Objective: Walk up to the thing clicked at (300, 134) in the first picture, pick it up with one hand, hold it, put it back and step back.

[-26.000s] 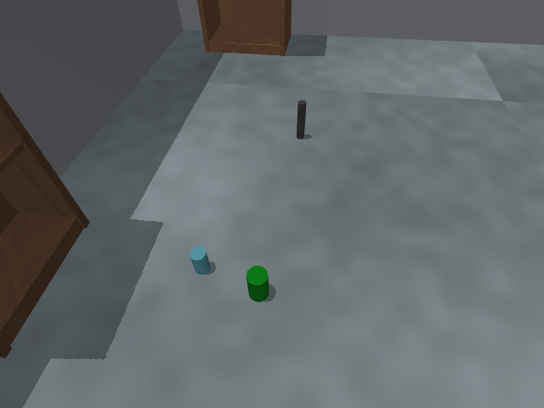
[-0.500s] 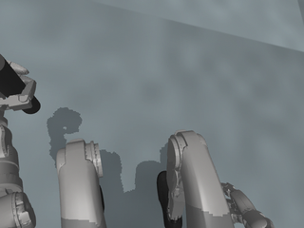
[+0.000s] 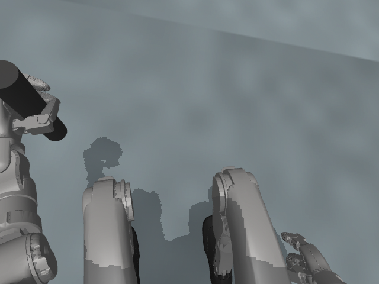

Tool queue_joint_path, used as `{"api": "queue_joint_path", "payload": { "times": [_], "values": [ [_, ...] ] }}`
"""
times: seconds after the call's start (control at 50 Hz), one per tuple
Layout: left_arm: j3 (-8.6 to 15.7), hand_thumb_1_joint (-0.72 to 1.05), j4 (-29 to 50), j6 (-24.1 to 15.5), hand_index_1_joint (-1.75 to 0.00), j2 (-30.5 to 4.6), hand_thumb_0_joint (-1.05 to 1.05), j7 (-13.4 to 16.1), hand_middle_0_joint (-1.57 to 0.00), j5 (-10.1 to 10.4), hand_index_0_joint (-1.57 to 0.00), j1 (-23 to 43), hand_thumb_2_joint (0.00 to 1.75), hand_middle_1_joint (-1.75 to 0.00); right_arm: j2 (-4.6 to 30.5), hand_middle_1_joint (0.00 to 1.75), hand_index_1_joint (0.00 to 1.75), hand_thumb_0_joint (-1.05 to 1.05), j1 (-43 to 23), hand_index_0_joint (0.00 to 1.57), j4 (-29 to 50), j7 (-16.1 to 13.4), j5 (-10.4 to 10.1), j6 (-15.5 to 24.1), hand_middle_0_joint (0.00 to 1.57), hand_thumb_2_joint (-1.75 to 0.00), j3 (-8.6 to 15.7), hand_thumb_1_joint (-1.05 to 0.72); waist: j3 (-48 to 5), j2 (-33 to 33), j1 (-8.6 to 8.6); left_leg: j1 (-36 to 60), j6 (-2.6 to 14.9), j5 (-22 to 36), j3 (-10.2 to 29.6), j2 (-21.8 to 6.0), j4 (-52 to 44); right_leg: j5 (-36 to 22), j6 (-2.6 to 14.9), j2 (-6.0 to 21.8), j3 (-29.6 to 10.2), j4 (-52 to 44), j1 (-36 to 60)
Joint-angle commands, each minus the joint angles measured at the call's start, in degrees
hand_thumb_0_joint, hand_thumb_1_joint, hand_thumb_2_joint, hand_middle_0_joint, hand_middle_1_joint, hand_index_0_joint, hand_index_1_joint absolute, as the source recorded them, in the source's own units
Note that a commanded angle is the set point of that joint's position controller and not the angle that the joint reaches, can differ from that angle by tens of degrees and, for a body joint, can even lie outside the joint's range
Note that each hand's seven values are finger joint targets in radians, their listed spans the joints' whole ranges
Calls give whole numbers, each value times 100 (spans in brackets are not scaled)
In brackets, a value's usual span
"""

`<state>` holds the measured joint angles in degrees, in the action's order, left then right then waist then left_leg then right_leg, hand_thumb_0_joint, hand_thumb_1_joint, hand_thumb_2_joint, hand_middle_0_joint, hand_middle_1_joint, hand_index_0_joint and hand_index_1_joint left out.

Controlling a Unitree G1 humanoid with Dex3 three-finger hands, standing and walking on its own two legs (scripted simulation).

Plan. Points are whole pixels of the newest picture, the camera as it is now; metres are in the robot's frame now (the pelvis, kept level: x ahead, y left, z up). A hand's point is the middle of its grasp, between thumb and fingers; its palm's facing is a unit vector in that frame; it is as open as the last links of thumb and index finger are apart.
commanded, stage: settle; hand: left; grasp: from the side
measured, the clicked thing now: (35, 110) +0.45 +0.29 -0.03
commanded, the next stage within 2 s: lift in 0.48 s
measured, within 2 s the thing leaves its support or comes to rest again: neither
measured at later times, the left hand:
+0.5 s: hand (37, 97) +0.46 +0.27 +0.00, palm faces +0.19 -0.98 -0.05, open 6.0 cm
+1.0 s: hand (24, 91) +0.44 +0.26 +0.06, palm faces +0.16 -0.99 -0.05, open 6.0 cm
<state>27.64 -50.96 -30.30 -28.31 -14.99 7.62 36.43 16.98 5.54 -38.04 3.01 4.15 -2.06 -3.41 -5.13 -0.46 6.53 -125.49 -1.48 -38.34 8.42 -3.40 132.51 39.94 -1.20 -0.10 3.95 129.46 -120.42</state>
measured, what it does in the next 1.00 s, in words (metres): rises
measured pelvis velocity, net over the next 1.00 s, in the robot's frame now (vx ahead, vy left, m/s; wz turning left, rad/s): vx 0.00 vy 0.00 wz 0.04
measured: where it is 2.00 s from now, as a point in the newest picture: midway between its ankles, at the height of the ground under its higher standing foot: (174, 271)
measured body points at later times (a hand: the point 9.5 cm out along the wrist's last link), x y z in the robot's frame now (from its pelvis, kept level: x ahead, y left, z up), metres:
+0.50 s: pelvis +0.00 +0.00 +0.02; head +0.20 +0.05 +0.42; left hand +0.44 +0.32 +0.01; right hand +0.13 -0.27 -0.10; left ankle +0.09 +0.14 -0.33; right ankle +0.10 -0.12 -0.33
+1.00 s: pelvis +0.00 +0.00 +0.06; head +0.19 +0.05 +0.46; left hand +0.43 +0.31 +0.06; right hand +0.14 -0.26 -0.07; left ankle +0.09 +0.14 -0.33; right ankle +0.10 -0.12 -0.33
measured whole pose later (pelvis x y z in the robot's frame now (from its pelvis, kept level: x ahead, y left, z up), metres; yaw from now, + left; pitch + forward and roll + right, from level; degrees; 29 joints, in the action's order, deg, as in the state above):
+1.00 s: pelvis +0.00 +0.00 +0.06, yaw +2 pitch +32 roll -5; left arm 25.0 -45.5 -27.0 -23.8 -14.3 7.9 33.8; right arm 15.4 7.8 -37.4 1.5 1.9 -1.3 -1.0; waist -9.2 1.0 5.3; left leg -117.3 -1.0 -37.6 5.6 -3.3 122.1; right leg 39.7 -1.2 0.7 2.4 120.1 -112.9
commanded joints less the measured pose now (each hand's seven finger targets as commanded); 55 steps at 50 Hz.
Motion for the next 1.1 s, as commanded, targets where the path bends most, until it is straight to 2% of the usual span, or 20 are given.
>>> {"api": "queue_joint_path", "payload": {
  "times": [0.0,0.18,0.28,0.32,0.36,0.38,0.5,0.52,0.56,0.58,0.64,0.66,0.68,0.7,0.74,0.78,0.86,0.98,1.02,1.08],
  "values": [
    [285,48,1336,-527,-146,-1479,0,51,-138,142,-138,1960,134,-145,1183,30,30,0,740,20,323,-117,3,105,20,-89,475,-88,-3786,1065,15,2694,277,490,-487,127,-1614,-818,322,-175,267,-1549,1826],
    [215,49,1231,-537,-146,-1352,0,126,-138,41,-137,2064,136,-145,1090,30,30,0,857,20,252,-130,38,135,20,-89,512,-88,-3946,981,4,2896,291,861,-544,121,-1639,-1163,299,-158,184,-1683,2046],
    [230,47,1237,-562,-143,-1422,0,164,-135,5,-135,2155,134,-142,1069,30,30,0,796,20,279,-130,20,130,20,-89,516,-88,-3867,1088,-33,2951,272,548,-545,125,-1838,-808,332,-155,192,-1740,1958],
    [156,50,1168,-554,-143,-1299,0,158,-134,4,-134,2089,134,-141,1096,30,30,0,793,20,266,-126,5,144,20,-89,507,-87,-3811,1173,-14,3093,244,661,-467,127,-1921,-926,360,-134,241,-1631,1799],
    [272,49,1240,-578,-144,-1406,0,188,-135,-9,-135,2181,136,-143,1093,30,30,0,875,20,249,-135,11,137,20,-89,517,-87,-3964,1204,-25,3273,229,852,-459,125,-1916,-1058,362,-131,235,-1629,1803],
    [175,50,1127,-563,-143,-1257,0,160,-134,-6,-134,2090,135,-142,1094,30,30,0,878,20,248,-130,17,129,20,-89,513,-87,-3917,1222,24,3282,233,930,-455,124,-1924,-1140,352,-117,238,-1637,1858],
    [95,47,1121,-574,-143,-1236,0,238,-134,-61,-134,2275,135,-142,1043,30,30,0,853,20,267,-127,17,143,20,-89,527,-88,-3878,1086,28,3073,267,661,-532,149,-1962,-928,345,-121,180,-1781,1954],
    [202,49,1097,-570,-144,-1333,0,261,-135,-58,-135,2178,136,-143,1041,30,30,0,896,20,282,-129,17,148,20,-89,540,-87,-3963,1047,-8,3037,272,658,-568,159,-1961,-920,333,-126,163,-1830,2090],
    [73,48,1103,-593,-143,-1259,0,247,-134,-57,-134,2326,135,-142,1045,30,30,0,865,20,275,-130,-3,152,20,-89,544,-88,-3808,1039,45,3039,272,438,-534,155,-2038,-713,346,-124,178,-1859,1922],
    [94,47,1051,-599,-142,-1210,0,243,-136,-70,-140,2211,127,-145,1039,30,30,0,868,20,268,-126,10,165,20,-90,541,-92,-3816,1025,60,3084,271,517,-530,153,-2025,-802,332,-119,190,-1856,1961],
    [215,43,1241,-615,-142,-1373,0,211,-136,-32,-139,2200,124,-145,1052,30,30,0,889,20,283,-129,-14,165,20,-90,560,-91,-4035,1102,-63,3268,250,608,-538,154,-2102,-859,346,-113,159,-1849,2035],
    [92,43,1283,-603,-142,-1245,0,164,-136,-22,-139,2219,124,-145,1041,30,30,0,864,20,291,-135,-11,170,20,-90,555,-91,-4119,1197,-34,3372,248,763,-552,155,-2084,-1017,346,-102,153,-1842,2072],
    [113,43,1366,-585,-142,-1238,0,146,-136,21,-139,2245,124,-145,1061,30,30,0,901,20,298,-141,-23,173,20,-90,574,-91,-4220,1205,-13,3381,248,827,-544,165,-2097,-1072,349,-96,153,-1840,2141],
    [213,45,1422,-568,-141,-1376,0,129,-135,37,-138,2197,123,-143,1036,30,30,0,880,20,321,-157,-29,184,20,-90,572,-91,-4325,1132,-98,3381,269,869,-603,172,-2090,-1118,330,-100,109,-1938,2317],
    [197,44,1392,-510,-141,-1351,0,80,-134,51,-138,2070,124,-144,1036,30,30,0,969,20,305,-168,-59,181,20,-90,580,-91,-4264,1083,-56,3368,279,970,-608,168,-2130,-1221,320,-94,98,-1997,2437],
    [143,43,1579,-460,-140,-1286,0,46,-134,95,-137,2086,122,-143,987,30,30,0,910,20,349,-187,-76,188,20,-90,597,-91,-4368,1001,-95,3349,306,927,-652,170,-2136,-1191,302,-97,34,-2131,2561],
    [129,45,1731,-316,-140,-1166,0,86,-132,129,-136,1827,124,-142,998,30,30,0,874,20,427,-217,-156,185,20,-89,648,-90,-4049,1009,-132,3480,279,386,-556,164,-2502,-655,334,-98,73,-2358,2343],
    [-80,47,2265,-53,-137,-890,0,86,-131,252,-135,1505,121,-140,933,30,30,0,850,20,532,-301,-284,225,20,-89,667,-90,-4222,1014,-191,4001,257,721,-465,150,-2872,-1005,349,-63,44,-2606,2624],
    [-63,48,2623,5,-138,-913,0,154,-132,295,-135,1457,123,-141,902,30,30,0,842,20,588,-322,-325,246,20,-89,674,-90,-4123,900,-234,4031,270,598,-440,146,-3026,-879,343,-60,27,-2796,2732],
    [-289,48,2848,158,-138,-619,0,206,-131,341,-135,1205,124,-141,838,30,30,0,810,20,632,-352,-369,269,20,-89,694,-90,-3949,893,-217,4187,269,404,-445,129,-3255,-707,323,-54,-22,-3101,2889]
  ]
}}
